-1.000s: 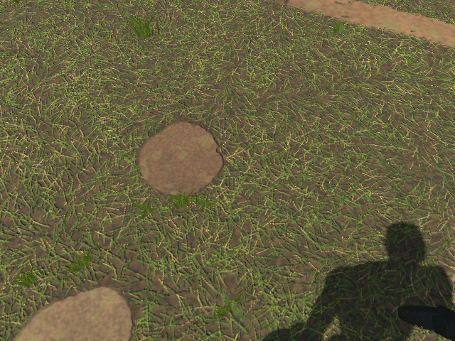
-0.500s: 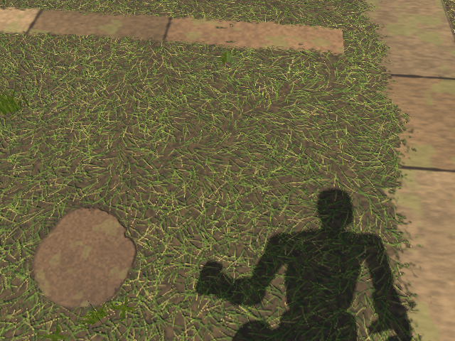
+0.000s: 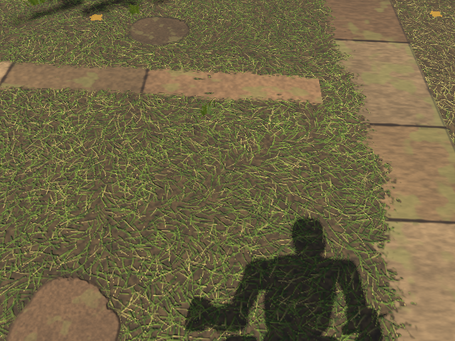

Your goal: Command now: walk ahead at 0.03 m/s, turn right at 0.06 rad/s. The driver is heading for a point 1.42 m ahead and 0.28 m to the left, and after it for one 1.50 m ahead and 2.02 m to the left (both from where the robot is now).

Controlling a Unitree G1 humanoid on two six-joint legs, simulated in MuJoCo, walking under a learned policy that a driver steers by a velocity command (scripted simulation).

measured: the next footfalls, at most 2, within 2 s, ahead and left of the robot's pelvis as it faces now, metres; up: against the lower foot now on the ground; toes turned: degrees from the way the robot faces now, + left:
left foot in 0.72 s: +0.40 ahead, +0.14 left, +0.00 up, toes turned +0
right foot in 1.26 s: +0.67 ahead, -0.11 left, +0.00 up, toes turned -3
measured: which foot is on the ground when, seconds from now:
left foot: down 0.00-0.34, up 0.36-0.70, down 0.72-1.00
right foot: down 0.00-0.72, up 0.74-1.00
